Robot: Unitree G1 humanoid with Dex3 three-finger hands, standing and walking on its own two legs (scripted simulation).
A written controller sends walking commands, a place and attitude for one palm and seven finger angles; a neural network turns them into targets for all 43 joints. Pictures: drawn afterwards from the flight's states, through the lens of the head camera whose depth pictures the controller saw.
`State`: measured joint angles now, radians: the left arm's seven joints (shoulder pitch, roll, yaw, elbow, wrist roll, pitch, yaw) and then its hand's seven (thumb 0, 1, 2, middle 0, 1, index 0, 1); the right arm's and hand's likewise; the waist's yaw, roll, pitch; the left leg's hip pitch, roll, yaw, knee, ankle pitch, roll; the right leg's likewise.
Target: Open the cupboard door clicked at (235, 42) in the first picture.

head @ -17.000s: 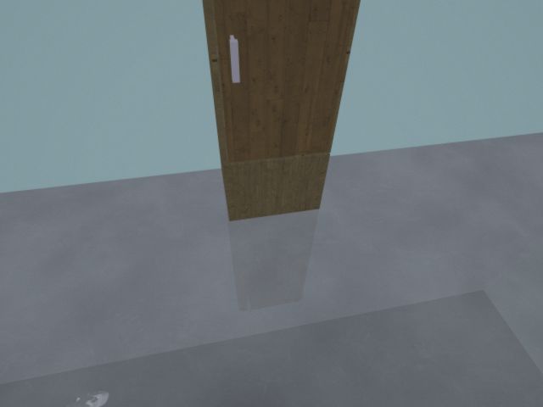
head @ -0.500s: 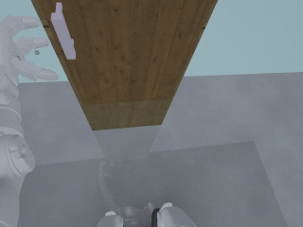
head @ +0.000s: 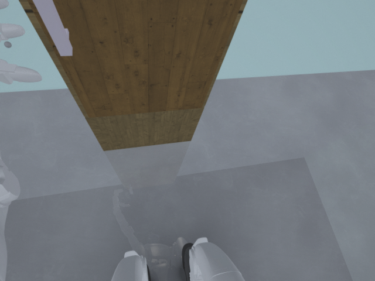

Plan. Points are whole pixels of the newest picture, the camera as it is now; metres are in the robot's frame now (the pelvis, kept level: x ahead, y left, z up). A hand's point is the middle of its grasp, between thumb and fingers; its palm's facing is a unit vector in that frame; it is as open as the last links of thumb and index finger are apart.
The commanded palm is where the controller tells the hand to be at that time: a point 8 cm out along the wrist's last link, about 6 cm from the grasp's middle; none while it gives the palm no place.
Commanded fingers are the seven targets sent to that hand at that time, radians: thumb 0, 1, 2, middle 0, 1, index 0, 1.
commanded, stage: move the hooked fingers beside the handle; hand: left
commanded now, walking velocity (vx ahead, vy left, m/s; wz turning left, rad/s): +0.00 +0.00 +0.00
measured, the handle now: (55, 18) +0.61 +0.19 +0.10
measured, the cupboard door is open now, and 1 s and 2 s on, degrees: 0 0 0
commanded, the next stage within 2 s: slide the fingers in behind the handle in 0.44 s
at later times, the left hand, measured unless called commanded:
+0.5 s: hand (18, 43) +0.56 +0.25 +0.09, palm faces +0.04 -1.00 -0.03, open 14.0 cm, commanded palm +0.54 +0.28 +0.09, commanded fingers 0.00 -0.50 0.30 -0.30 -1.20 -0.30 -1.20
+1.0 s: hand (38, 43) +0.55 +0.21 +0.10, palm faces +0.05 -1.00 -0.02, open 14.0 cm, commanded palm +0.53 +0.24 +0.09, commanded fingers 0.00 -0.50 0.30 -0.30 -1.20 -0.30 -1.20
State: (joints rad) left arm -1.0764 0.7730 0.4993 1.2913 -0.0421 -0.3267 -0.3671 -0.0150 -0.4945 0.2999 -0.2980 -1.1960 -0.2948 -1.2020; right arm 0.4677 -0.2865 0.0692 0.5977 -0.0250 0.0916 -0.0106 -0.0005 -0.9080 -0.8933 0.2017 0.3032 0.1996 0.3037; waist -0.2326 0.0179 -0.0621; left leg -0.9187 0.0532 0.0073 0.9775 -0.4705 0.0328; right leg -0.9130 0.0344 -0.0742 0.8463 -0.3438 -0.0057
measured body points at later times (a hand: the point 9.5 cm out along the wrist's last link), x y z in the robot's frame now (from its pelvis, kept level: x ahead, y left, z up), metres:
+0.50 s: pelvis +0.01 +0.01 +0.00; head +0.17 +0.04 +0.42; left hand +0.55 +0.30 +0.10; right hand -0.03 -0.25 -0.09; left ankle -0.02 +0.09 -0.68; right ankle +0.02 -0.12 -0.68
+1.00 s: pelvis +0.02 +0.00 +0.00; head +0.16 +0.03 +0.43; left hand +0.54 +0.27 +0.10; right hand -0.01 -0.26 -0.10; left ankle -0.02 +0.09 -0.68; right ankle +0.02 -0.12 -0.68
